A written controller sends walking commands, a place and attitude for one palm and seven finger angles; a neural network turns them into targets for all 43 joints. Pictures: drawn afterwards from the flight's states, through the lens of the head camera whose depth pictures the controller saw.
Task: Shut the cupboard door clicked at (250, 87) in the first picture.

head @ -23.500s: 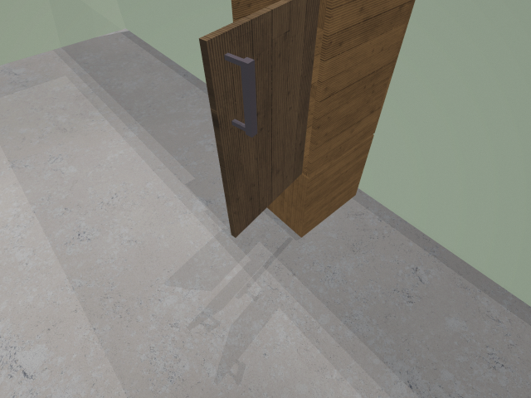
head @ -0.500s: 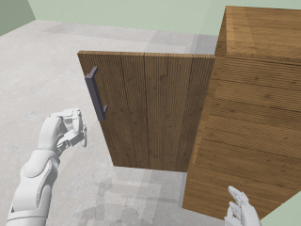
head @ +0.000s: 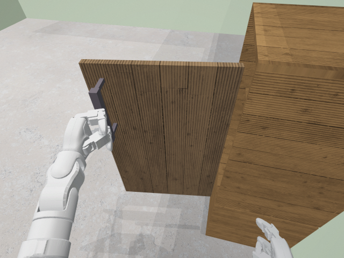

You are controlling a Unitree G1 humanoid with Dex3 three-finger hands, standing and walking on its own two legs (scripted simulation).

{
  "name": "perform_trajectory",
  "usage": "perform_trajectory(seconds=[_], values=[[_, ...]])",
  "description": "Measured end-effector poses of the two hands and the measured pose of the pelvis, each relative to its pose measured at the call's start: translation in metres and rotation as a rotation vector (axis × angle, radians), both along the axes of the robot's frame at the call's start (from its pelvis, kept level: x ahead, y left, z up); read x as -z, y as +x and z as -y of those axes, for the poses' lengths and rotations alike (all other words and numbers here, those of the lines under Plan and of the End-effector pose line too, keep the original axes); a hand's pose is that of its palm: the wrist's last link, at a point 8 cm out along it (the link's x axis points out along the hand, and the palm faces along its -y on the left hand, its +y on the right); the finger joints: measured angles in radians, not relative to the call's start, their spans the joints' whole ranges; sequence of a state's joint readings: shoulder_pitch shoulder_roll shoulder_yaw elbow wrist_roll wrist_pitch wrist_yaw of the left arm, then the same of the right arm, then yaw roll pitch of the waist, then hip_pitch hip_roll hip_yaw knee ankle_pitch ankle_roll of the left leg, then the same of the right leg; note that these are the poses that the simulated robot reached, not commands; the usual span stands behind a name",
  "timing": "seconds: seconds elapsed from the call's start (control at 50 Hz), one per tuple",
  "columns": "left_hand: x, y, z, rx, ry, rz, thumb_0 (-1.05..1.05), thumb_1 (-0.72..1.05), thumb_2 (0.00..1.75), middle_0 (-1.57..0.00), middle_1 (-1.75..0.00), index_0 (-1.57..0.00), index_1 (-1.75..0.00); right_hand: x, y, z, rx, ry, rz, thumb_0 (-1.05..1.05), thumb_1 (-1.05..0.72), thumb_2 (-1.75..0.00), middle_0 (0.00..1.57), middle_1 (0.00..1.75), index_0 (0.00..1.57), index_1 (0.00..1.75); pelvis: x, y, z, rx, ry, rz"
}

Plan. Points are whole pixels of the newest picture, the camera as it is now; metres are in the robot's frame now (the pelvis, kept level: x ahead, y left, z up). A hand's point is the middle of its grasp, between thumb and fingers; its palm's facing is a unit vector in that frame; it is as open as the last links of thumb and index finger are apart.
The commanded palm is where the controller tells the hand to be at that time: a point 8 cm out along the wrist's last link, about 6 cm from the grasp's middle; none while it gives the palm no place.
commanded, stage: bring the fist close to the handle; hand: left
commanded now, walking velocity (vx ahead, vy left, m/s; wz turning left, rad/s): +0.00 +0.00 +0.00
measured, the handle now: (106, 112) +0.42 +0.19 +0.14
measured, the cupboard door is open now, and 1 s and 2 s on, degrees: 99 88 73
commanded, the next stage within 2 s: push the door shut along its arc in 0.26 s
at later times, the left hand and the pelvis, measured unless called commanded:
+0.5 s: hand (104, 137) +0.33 +0.17 +0.14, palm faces +0.02 -1.00 -0.05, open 3.1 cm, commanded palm +0.32 +0.22 +0.14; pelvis +0.00 +0.00 +0.00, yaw +1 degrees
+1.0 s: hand (114, 116) +0.40 +0.16 +0.14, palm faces -0.11 -0.99 -0.06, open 3.3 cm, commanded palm +0.39 +0.20 +0.14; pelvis -0.01 +0.00 +0.00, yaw +1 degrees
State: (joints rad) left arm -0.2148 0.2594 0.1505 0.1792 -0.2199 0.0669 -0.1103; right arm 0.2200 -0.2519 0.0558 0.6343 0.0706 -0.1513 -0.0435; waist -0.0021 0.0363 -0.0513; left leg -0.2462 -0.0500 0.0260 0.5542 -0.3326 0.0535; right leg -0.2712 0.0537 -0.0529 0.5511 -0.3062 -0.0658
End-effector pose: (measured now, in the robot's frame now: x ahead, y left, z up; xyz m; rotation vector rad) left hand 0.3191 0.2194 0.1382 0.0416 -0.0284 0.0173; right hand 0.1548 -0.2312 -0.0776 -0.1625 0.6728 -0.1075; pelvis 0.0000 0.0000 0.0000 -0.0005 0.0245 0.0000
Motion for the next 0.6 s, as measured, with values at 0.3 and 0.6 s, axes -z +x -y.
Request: perform_trajectory(seconds=[0.3,0.6], values=[[-0.001,-0.018,-0.007,-0.018,0.008,0.016,0.02,0.90,0.90,-1.30,-1.50,-1.30,-1.50,-0.003,0.009,-0.001,-0.009,-0.003,0.008,0.02,-0.91,-0.90,0.20,0.29,0.20,0.30,0.000,0.002,-0.001,-0.009,-0.005,0.013],[-0.003,0.007,-0.007,0.024,0.016,-0.012,0.03,0.90,0.90,-1.30,-1.50,-1.30,-1.50,-0.001,0.004,-0.003,-0.013,-0.001,-0.014,0.02,-0.91,-0.90,0.20,0.30,0.20,0.30,-0.001,-0.004,0.001,-0.015,-0.002,0.014]])
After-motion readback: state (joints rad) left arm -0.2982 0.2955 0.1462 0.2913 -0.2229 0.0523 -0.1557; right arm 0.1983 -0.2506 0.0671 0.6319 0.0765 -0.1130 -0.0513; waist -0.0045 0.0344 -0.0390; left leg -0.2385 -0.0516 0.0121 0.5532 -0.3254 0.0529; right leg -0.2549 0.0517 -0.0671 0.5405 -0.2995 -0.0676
